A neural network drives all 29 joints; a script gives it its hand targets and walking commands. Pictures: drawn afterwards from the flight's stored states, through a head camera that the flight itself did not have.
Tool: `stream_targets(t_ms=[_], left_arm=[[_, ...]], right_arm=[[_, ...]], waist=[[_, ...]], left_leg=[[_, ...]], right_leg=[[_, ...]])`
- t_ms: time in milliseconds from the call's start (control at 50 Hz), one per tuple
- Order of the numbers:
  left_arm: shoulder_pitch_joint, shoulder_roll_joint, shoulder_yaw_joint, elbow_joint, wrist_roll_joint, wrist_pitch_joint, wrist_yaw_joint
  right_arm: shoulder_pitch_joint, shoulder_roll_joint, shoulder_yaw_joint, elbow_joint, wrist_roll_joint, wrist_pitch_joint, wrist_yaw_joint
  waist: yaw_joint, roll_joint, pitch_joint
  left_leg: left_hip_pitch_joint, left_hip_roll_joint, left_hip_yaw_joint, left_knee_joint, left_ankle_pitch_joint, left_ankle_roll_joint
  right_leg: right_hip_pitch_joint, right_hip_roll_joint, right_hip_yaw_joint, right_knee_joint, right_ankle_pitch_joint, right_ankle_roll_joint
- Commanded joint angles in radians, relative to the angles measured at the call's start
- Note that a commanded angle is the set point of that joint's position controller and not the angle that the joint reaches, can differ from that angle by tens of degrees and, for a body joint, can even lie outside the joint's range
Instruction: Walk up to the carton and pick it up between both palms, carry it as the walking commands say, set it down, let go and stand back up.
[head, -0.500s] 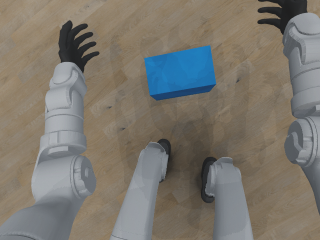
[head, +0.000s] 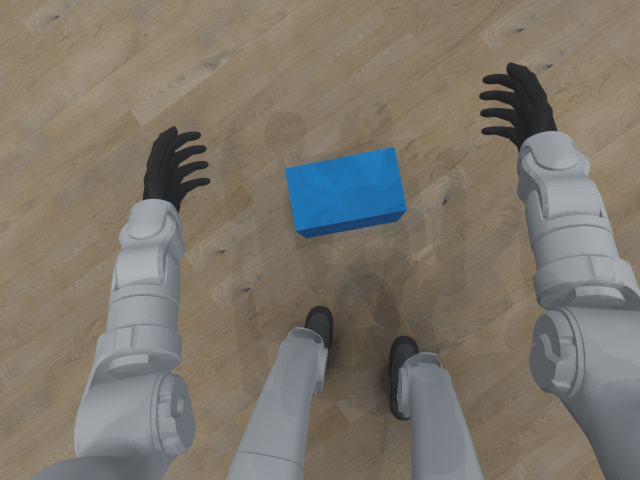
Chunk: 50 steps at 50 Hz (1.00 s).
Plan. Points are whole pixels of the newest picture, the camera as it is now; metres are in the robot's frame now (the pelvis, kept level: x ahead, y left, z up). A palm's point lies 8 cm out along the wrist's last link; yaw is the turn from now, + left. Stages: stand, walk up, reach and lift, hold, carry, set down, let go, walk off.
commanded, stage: let go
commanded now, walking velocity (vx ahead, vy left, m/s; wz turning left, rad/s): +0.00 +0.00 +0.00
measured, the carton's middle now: (345, 197) +0.50 +0.08 -0.59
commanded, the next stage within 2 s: stand in 1.18 s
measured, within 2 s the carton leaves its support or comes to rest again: neither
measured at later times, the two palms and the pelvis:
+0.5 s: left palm (103, 333) +0.24 +0.26 +0.01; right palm (636, 309) +0.33 -0.20 +0.00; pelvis +0.06 +0.00 +0.08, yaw +1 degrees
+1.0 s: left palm (122, 354) +0.23 +0.22 +0.03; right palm out of the picture +0.24 -0.25 +0.03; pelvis +0.08 -0.02 +0.09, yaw +2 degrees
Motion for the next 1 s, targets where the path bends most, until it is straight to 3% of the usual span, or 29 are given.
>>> stream_targets(t_ms=[0,60,140,320,460,560,640,800,980], left_arm=[[0.062,0.201,-0.027,-0.156,-0.012,-0.039,-0.055],[0.148,0.211,-0.081,-0.185,-0.046,-0.058,-0.092],[0.302,0.206,-0.131,-0.216,-0.074,-0.081,-0.103],[0.641,0.185,-0.222,-0.191,-0.094,-0.142,-0.077],[0.805,0.158,-0.276,-0.260,-0.087,-0.164,-0.051],[0.888,0.156,-0.279,-0.315,-0.057,-0.159,-0.034],[0.913,0.152,-0.278,-0.316,-0.050,-0.143,-0.029],[0.914,0.159,-0.255,-0.279,-0.027,-0.076,-0.028],[0.917,0.151,-0.254,-0.312,-0.009,0.016,-0.003]], right_arm=[[0.041,-0.046,-0.002,-0.243,0.000,-0.026,-0.064],[0.167,-0.002,0.011,-0.361,0.015,-0.039,-0.101],[0.309,0.017,0.043,-0.437,0.037,-0.062,-0.106],[0.676,0.029,0.093,-0.362,0.081,-0.136,-0.071],[0.913,0.015,0.115,-0.387,0.088,-0.183,-0.046],[1.056,-0.001,0.127,-0.438,0.084,-0.190,-0.032],[1.116,0.004,0.147,-0.459,0.100,-0.176,-0.015],[1.148,0.006,0.170,-0.480,0.114,-0.113,0.018],[1.176,0.009,0.161,-0.504,0.133,-0.099,0.005]], waist=[[0.008,-0.050,-0.984],[-0.014,-0.022,-0.925],[-0.022,0.000,-0.816],[-0.042,0.044,-0.451],[-0.064,0.060,-0.229],[-0.104,0.021,-0.123],[-0.125,0.003,-0.039],[-0.131,0.010,0.079],[-0.123,0.009,0.082]], left_leg=[[0.853,-0.044,0.037,-0.042,0.557,-0.028],[0.938,-0.039,0.022,-0.087,0.558,-0.026],[1.050,-0.028,0.003,-0.141,0.525,-0.029],[1.183,-0.009,-0.019,-0.281,0.410,-0.039],[1.276,-0.012,-0.015,-0.394,0.348,-0.051],[1.329,-0.020,-0.014,-0.461,0.328,-0.055],[1.344,-0.034,-0.013,-0.483,0.288,-0.047],[1.404,-0.056,-0.010,-0.481,0.221,-0.030],[1.412,-0.054,0.001,-0.483,0.207,-0.037]], right_leg=[[0.447,0.037,-0.033,-0.140,0.362,0.008],[0.470,0.035,-0.033,-0.193,0.332,0.008],[0.506,0.039,-0.044,-0.256,0.245,0.003],[0.648,0.031,-0.059,-0.404,0.117,-0.014],[0.875,0.019,-0.045,-0.510,0.135,-0.022],[1.069,0.005,-0.033,-0.585,0.224,-0.017],[1.136,-0.011,-0.027,-0.622,0.256,-0.014],[1.109,-0.045,-0.006,-0.660,0.244,-0.022],[1.155,-0.047,-0.007,-0.629,0.344,-0.022]])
